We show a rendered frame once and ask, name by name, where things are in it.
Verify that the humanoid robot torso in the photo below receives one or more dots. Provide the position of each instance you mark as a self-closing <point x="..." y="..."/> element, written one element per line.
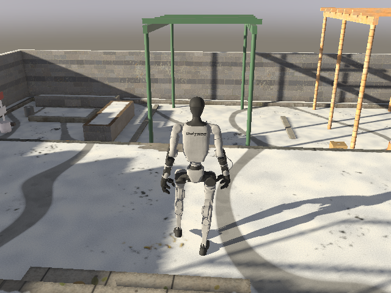
<point x="196" y="140"/>

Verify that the right robot upper arm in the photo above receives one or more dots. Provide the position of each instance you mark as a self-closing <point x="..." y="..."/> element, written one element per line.
<point x="215" y="129"/>

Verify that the left robot hand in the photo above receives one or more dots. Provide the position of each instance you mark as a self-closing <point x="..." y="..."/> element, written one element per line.
<point x="164" y="184"/>

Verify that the left robot forearm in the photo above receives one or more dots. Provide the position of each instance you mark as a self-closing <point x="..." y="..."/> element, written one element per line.
<point x="168" y="166"/>

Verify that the left robot upper arm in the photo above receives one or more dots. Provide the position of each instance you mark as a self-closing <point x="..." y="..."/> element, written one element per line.
<point x="177" y="128"/>

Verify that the right robot hand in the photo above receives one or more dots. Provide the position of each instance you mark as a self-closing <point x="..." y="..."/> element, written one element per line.
<point x="226" y="180"/>

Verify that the humanoid robot head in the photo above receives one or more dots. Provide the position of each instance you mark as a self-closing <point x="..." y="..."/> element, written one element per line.
<point x="196" y="105"/>

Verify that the right robot forearm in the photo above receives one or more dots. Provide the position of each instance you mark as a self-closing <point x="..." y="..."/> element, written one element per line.
<point x="223" y="164"/>

